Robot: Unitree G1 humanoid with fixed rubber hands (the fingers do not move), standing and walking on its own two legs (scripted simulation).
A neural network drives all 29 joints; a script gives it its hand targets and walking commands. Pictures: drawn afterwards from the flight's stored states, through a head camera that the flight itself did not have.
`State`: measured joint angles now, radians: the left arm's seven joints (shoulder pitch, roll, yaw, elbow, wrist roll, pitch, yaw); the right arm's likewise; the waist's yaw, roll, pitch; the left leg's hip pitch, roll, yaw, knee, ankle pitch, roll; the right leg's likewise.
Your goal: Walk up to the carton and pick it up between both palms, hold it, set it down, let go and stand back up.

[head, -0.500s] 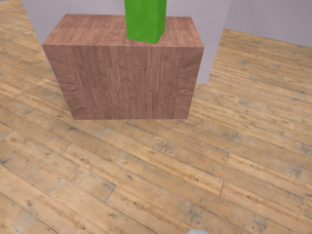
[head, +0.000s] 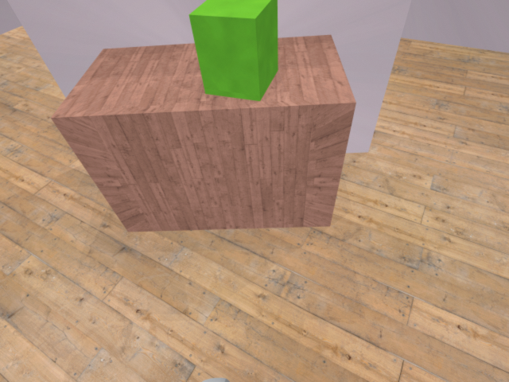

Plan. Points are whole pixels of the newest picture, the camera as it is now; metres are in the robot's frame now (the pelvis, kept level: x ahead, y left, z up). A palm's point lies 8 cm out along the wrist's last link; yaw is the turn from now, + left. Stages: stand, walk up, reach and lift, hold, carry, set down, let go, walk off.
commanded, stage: walk up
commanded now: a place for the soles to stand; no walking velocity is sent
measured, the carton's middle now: (239, 46) +1.08 +0.05 +0.04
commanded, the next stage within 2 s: none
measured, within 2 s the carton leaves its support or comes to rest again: neither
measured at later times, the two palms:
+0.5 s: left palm (88, 345) +0.23 +0.34 -0.12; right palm (367, 295) +0.29 -0.18 -0.09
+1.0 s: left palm (130, 226) +0.47 +0.31 -0.09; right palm (366, 260) +0.38 -0.21 -0.13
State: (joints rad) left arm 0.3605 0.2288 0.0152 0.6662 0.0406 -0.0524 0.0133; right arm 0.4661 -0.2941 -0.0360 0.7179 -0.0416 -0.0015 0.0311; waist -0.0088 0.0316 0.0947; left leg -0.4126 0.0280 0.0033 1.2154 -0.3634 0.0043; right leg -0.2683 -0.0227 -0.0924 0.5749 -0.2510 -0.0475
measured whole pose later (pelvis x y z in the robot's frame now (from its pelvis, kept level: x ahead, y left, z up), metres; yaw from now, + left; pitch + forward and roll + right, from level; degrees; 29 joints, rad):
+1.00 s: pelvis +0.39 +0.06 +0.00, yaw -2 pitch -4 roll +1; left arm 0.38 0.23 0.02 0.64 0.04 -0.04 0.02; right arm 0.47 -0.31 -0.03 0.72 -0.05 0.03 0.04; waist -0.02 0.05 0.08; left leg -0.39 0.02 0.03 1.18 -0.41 0.00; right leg -0.27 -0.02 -0.05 0.60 -0.26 -0.04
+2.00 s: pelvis +0.52 +0.11 +0.00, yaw -6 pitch -1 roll +0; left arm 0.29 0.27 -0.01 0.72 -0.01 0.00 -0.01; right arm 0.32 -0.28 0.02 0.75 0.00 0.00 0.01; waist -0.02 -0.01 0.02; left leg -0.30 0.05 0.10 0.51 -0.20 0.01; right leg -0.20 -0.02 -0.01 0.53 -0.32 0.01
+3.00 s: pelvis +0.61 +0.10 +0.00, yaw -6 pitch -1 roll -1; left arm 0.40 0.27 0.01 0.76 0.02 0.04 0.01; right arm 0.34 -0.24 -0.01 0.68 -0.03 -0.02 -0.02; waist 0.00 -0.02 0.05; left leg -0.32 0.02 0.04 0.58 -0.25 0.04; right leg -0.28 -0.01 -0.01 0.88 -0.57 0.02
